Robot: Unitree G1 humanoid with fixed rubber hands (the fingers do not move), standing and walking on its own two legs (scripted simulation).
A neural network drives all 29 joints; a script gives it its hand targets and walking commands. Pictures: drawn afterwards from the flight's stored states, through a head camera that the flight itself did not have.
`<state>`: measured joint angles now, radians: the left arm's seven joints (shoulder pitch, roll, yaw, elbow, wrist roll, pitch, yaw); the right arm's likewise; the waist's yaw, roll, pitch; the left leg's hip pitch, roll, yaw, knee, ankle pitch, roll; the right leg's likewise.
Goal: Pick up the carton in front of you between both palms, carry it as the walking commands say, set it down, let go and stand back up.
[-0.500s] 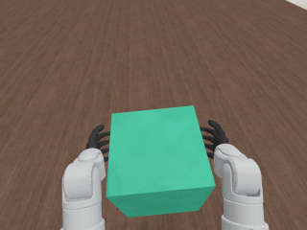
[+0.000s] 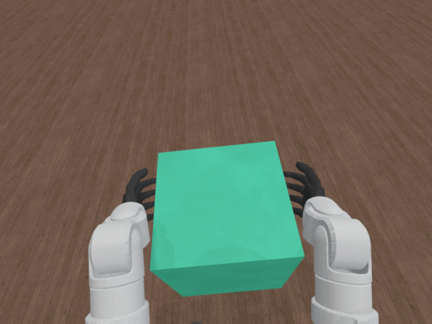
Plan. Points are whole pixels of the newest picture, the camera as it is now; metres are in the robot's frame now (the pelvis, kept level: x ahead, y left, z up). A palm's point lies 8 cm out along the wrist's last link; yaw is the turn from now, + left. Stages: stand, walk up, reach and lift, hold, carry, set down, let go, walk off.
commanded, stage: carry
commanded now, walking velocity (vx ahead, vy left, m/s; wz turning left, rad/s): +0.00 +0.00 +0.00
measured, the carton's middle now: (224, 225) +0.29 +0.00 +0.01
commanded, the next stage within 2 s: none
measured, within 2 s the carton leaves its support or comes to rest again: neither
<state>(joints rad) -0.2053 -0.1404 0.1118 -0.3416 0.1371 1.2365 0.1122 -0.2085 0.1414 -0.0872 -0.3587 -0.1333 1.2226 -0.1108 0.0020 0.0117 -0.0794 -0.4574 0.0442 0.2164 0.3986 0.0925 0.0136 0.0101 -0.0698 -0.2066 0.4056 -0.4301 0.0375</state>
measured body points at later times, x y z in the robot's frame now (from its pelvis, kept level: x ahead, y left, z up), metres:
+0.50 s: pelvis +0.15 -0.01 +0.01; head +0.11 -0.01 +0.45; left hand +0.43 +0.14 +0.09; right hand +0.43 -0.16 +0.09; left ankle +0.14 +0.09 -0.73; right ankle +0.07 -0.12 -0.73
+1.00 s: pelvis +0.13 -0.02 +0.00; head +0.10 -0.02 +0.45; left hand +0.40 +0.13 +0.08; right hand +0.41 -0.17 +0.09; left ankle +0.14 +0.09 -0.73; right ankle +0.07 -0.12 -0.73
